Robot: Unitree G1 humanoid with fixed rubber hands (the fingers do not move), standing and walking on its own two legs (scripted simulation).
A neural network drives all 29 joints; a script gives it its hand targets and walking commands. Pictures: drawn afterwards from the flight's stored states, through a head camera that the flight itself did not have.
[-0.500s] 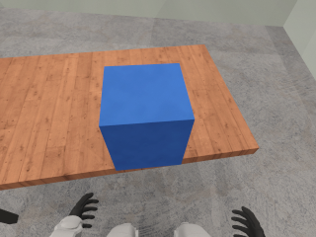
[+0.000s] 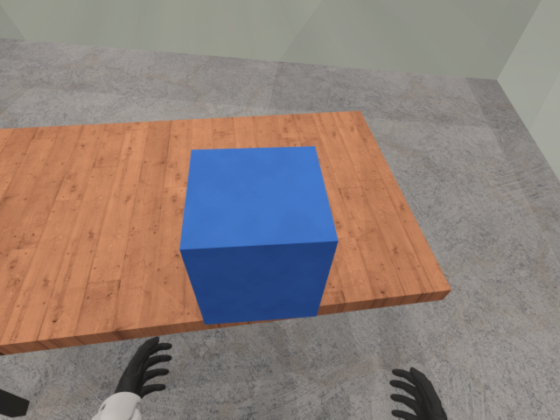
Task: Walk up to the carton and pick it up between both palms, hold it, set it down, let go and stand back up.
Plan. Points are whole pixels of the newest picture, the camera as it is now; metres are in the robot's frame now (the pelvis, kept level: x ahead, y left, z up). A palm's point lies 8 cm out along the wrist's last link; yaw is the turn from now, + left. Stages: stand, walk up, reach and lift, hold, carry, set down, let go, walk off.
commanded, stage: reach and lift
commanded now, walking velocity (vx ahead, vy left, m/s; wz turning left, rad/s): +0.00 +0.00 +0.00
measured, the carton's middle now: (258, 238) +0.41 +0.06 -0.03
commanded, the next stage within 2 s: none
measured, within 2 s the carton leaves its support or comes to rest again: neither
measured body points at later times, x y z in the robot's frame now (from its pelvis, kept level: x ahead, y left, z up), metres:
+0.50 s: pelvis +0.04 +0.01 +0.00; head +0.02 +0.02 +0.45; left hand +0.20 +0.24 -0.07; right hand +0.19 -0.20 -0.07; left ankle +0.02 +0.11 -0.73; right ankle +0.03 -0.10 -0.73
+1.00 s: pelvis +0.03 +0.01 +0.00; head +0.01 +0.03 +0.45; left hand +0.21 +0.23 -0.04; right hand +0.22 -0.18 -0.04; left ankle +0.02 +0.11 -0.73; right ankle +0.03 -0.10 -0.73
